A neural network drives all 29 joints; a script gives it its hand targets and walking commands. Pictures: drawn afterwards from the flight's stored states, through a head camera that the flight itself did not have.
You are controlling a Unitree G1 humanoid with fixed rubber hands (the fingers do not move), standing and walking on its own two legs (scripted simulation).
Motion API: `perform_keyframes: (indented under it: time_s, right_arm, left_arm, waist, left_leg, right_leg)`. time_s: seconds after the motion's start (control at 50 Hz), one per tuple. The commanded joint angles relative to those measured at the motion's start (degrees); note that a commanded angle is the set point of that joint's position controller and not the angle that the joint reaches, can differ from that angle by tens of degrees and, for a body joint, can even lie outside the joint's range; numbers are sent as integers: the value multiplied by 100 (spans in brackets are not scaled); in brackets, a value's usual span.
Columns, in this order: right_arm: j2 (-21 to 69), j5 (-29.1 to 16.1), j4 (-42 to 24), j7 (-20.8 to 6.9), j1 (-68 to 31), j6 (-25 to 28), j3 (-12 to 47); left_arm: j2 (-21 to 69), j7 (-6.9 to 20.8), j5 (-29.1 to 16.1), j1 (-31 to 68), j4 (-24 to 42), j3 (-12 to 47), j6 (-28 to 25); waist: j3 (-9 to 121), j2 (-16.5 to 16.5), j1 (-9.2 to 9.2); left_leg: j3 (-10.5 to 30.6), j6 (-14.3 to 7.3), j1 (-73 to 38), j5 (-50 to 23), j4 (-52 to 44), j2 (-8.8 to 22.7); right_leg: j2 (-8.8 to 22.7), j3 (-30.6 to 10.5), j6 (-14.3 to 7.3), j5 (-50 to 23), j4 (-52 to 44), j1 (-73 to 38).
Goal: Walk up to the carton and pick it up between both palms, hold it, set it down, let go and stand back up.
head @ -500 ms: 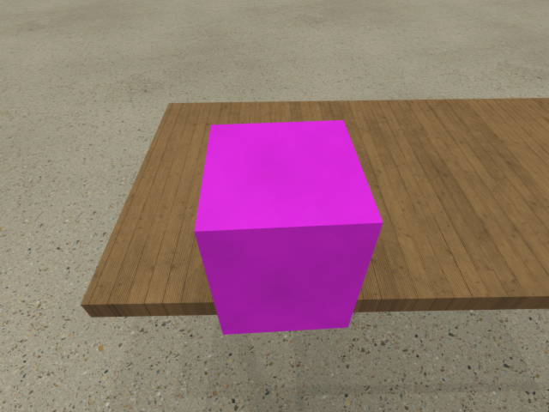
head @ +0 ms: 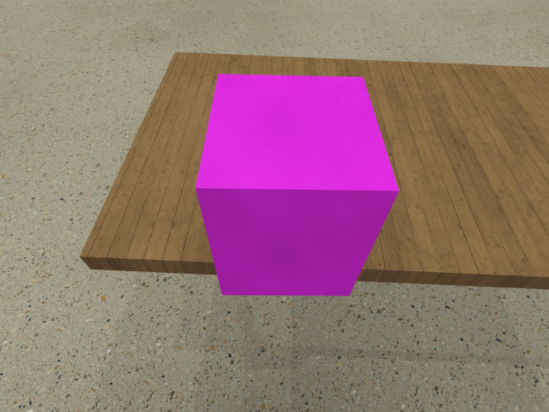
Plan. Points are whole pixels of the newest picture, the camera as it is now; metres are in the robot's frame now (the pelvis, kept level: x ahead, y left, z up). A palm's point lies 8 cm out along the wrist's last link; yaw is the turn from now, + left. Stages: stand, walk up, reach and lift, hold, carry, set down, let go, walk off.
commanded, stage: walk up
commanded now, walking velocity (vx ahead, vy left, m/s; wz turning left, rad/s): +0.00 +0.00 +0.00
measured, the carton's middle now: (288, 192) +0.42 -0.02 +0.10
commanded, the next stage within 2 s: stand in 0.44 s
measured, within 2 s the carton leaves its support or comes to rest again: neither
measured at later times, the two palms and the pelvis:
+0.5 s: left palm out of the picture -0.03 +0.26 -0.14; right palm out of the picture -0.06 -0.16 -0.13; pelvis -0.01 +0.04 +0.01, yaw -1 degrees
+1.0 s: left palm out of the picture -0.04 +0.22 -0.14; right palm out of the picture -0.04 -0.18 -0.14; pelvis +0.00 +0.02 +0.01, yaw -1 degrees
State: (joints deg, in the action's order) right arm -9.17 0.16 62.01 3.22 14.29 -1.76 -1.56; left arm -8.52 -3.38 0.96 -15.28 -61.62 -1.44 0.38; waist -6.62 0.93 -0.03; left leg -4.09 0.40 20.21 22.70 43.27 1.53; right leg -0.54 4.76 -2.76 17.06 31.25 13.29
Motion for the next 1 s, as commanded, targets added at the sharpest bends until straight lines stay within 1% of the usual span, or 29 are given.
perform_keyframes:
  time_s: [0.0, 0.02, 0.04, 0.06, 0.08, 0.1, 0.12, 0.14, 0.16, 0.18, 0.2, 0.22, 0.24, 0.26, 0.28, 0.3, 0.32, 0.34, 0.36, 0.38, 0.42, 0.44, 0.46, 0.58, 0.64, 0.86, 0.98]
  right_arm:
    - [207, 210, -89, -197, 481, -164, 36]
    - [304, 193, 11, -186, 703, -81, 74]
    - [316, 146, 110, -124, 897, 35, 96]
    - [205, 102, 203, -40, 1136, 179, 100]
    - [-103, 93, 267, 27, 1158, 309, 54]
    - [-446, 80, 264, 63, 1080, 361, 3]
    - [-601, 70, 241, 60, 1107, 332, 21]
    - [-485, 63, 207, 53, 888, 324, 118]
    - [-178, 107, 163, -15, 473, 308, 174]
    - [-7, 109, 101, -73, 374, 301, 204]
    - [58, 121, 131, -67, 578, 314, 237]
    - [-52, 99, 167, -18, 737, 337, 231]
    - [-282, 34, 163, 5, 717, 344, 166]
    - [-478, -29, 129, -12, 636, 349, 99]
    - [-467, -44, 134, -50, 699, 349, 76]
    - [-296, -30, 199, -75, 916, 346, 97]
    - [-182, 0, 261, -72, 1030, 344, 124]
    - [-178, 22, 263, -58, 995, 344, 124]
    - [-241, 33, 228, -51, 899, 351, 102]
    - [-272, 38, 202, -57, 878, 365, 82]
    - [-206, 44, 217, -83, 1015, 395, 86]
    - [-183, 45, 230, -90, 1059, 409, 90]
    - [-157, 39, 244, -94, 1090, 417, 96]
    - [-62, 49, 282, -91, 1148, 374, 119]
    - [-47, 46, 298, -86, 1186, 351, 129]
    - [-131, 24, 271, -80, 1211, 354, 112]
    - [-97, 24, 269, -74, 1190, 368, 115]
  left_arm:
    - [-462, -9, 126, 5, 292, -63, 33]
    - [-576, 8, 141, 207, 251, -60, 1]
    - [-627, 30, 75, 354, 244, -69, -22]
    - [-672, 54, 9, 268, 177, -89, -37]
    - [-507, 111, -77, -37, 115, -80, -52]
    - [-308, 135, -105, -534, 47, -22, -64]
    - [-90, 100, -77, -1045, -81, 34, -56]
    - [78, 85, -159, -1007, -131, 85, -11]
    - [-99, 72, -137, -740, -136, 88, 18]
    - [-389, 95, -109, -278, -53, 29, 33]
    - [-588, 129, -111, -1, -5, -38, 36]
    - [-560, 155, -110, -65, -55, -53, 57]
    - [-349, 161, -67, -317, -164, 11, 81]
    - [-162, 158, -21, -585, -273, 73, 93]
    - [-126, 150, -15, -628, -333, 98, 78]
    - [-172, 144, -57, -459, -340, 91, 61]
    - [-220, 151, -91, -340, -327, 74, 50]
    - [-225, 158, -89, -340, -323, 70, 36]
    - [-199, 154, -68, -425, -348, 82, 13]
    - [-206, 141, -58, -494, -388, 87, -15]
    - [-275, 118, -77, -493, -432, 75, -63]
    - [-312, 110, -86, -479, -432, 66, -81]
    - [-298, 106, -94, -500, -441, 72, -92]
    - [-230, 87, -67, -660, -528, 111, -87]
    - [-218, 84, -57, -772, -578, 125, -83]
    - [-125, 79, -60, -881, -641, 137, -125]
    - [-92, 76, -64, -876, -635, 121, -135]
  waist:
    - [303, -852, -42]
    - [151, -774, -254]
    - [188, -500, -411]
    - [442, -146, -499]
    - [701, 128, -217]
    - [855, 535, 107]
    - [845, 1113, 296]
    - [651, 1503, 214]
    - [205, 1530, 299]
    - [-134, 1219, 181]
    - [-249, 824, 81]
    - [-265, 639, 95]
    - [-211, 539, 148]
    - [-120, 445, 208]
    - [-101, 306, 144]
    - [-190, 145, 9]
    - [-269, 66, -9]
    - [-276, 39, 45]
    - [-181, -12, 99]
    - [-43, -128, 96]
    - [200, -286, 32]
    - [250, -289, 25]
    - [339, -262, 25]
    - [205, -29, 19]
    - [52, 26, 19]
    - [27, -176, -5]
    - [123, -177, 4]
  left_leg:
    - [327, -262, -1006, 423, 565, -36]
    - [237, -285, -854, -11, -480, 7]
    - [129, -241, -885, -815, -1664, -3]
    - [237, -123, -975, -1779, -2858, 188]
    - [461, -26, -1286, -2562, -2999, 413]
    - [942, -78, -2033, -4120, -2627, 817]
    - [1365, -275, -2842, -6069, -2201, 1407]
    - [1366, -853, -1707, -5089, -2396, 1658]
    - [1415, -751, -725, -3535, -2768, 1338]
    - [1170, -480, -411, -2681, -2983, 892]
    - [932, -267, -662, -3064, -2931, 701]
    - [879, -130, -932, -3463, -2874, 747]
    - [891, -123, -1079, -3177, -2919, 810]
    - [954, -194, -1032, -2318, -3049, 837]
    - [1023, -227, -874, -1494, -3219, 757]
    - [1073, -186, -658, -1018, -3384, 648]
    - [1070, -148, -603, -848, -3446, 603]
    - [1023, -168, -689, -865, -3404, 583]
    - [943, -241, -872, -1029, -3297, 555]
    - [876, -305, -1056, -1271, -3189, 528]
    - [800, -355, -1251, -1671, -3038, 500]
    - [763, -342, -1275, -1986, -2943, 529]
    - [725, -352, -1323, -2129, -2888, 515]
    - [589, -369, -1247, -2005, -2786, 413]
    - [554, -361, -1224, -2005, -2736, 390]
    - [554, -356, -1217, -2022, -2613, 401]
    - [538, -345, -1235, -2102, -2572, 413]
  right_leg:
    - [1323, -1542, -894, 1305, -2102, 1631]
    - [1112, -1289, -693, 459, -1703, 1113]
    - [972, -1065, -594, -1172, -1141, 458]
    - [845, -840, -428, -2455, -464, -289]
    - [658, -674, -236, -2371, 4, -552]
    - [543, -624, -87, -1299, 44, 25]
    - [347, -451, 44, 616, 167, 893]
    - [457, -409, 122, 764, -317, 240]
    - [554, -545, 132, 76, -690, -442]
    - [503, -595, 136, -646, -903, -608]
    - [474, -562, 142, -1055, -825, -455]
    - [395, -443, 202, -1114, -791, -212]
    - [388, -355, 283, -1064, -851, -146]
    - [476, -366, 333, -1022, -985, -279]
    - [563, -430, 374, -992, -1060, -475]
    - [585, -496, 420, -976, -1039, -577]
    - [587, -518, 456, -1010, -1045, -556]
    - [598, -509, 472, -1073, -1087, -496]
    - [625, -503, 475, -1146, -1138, -448]
    - [645, -514, 465, -1197, -1156, -427]
    - [666, -546, 431, -1247, -1145, -488]
    - [716, -556, 438, -1322, -1120, -516]
    - [721, -555, 430, -1340, -1100, -547]
    - [744, -580, 379, -1354, -1074, -423]
    - [744, -598, 363, -1387, -1089, -309]
    - [724, -634, 299, -1605, -1088, -363]
    - [717, -633, 264, -1717, -1049, -466]
